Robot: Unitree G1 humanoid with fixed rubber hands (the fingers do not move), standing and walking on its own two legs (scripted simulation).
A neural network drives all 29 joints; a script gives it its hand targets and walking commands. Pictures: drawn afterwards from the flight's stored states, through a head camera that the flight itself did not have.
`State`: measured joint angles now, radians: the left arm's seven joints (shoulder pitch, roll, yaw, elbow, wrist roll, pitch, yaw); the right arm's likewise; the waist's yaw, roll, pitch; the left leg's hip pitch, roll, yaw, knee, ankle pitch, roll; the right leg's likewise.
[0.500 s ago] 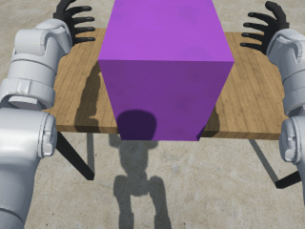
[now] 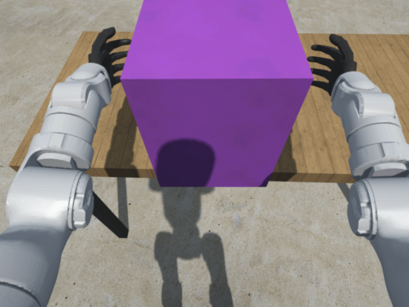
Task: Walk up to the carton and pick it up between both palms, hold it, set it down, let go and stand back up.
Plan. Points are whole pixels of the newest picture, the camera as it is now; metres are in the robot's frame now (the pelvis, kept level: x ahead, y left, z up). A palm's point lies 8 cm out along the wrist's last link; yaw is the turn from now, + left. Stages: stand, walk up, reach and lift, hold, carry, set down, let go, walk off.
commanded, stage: reach and lift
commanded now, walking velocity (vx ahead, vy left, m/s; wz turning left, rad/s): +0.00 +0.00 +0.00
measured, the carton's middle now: (213, 96) +0.49 +0.00 +0.11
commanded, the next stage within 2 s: none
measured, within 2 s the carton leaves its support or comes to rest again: leaves its support in 1.70 s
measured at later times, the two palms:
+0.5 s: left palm (107, 70) +0.47 +0.18 +0.19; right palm (335, 78) +0.47 -0.22 +0.18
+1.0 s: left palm (123, 73) +0.47 +0.15 +0.18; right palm (309, 76) +0.48 -0.17 +0.17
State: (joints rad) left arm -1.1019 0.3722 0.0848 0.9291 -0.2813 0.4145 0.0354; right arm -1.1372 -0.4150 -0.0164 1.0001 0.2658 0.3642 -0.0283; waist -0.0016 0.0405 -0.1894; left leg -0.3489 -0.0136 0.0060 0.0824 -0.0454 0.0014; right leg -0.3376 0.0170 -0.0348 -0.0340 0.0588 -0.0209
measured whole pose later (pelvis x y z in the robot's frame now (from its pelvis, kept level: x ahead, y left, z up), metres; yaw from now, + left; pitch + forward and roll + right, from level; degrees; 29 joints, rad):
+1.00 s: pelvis +0.00 +0.00 +0.00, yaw +2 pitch +16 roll +0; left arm -1.12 0.17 0.19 0.96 -0.05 0.32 0.14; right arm -1.17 -0.23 -0.21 1.10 0.05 0.26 -0.10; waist -0.02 0.01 -0.18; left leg -0.28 -0.02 -0.03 0.03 -0.02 0.01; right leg -0.26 0.01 -0.06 -0.09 0.07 -0.03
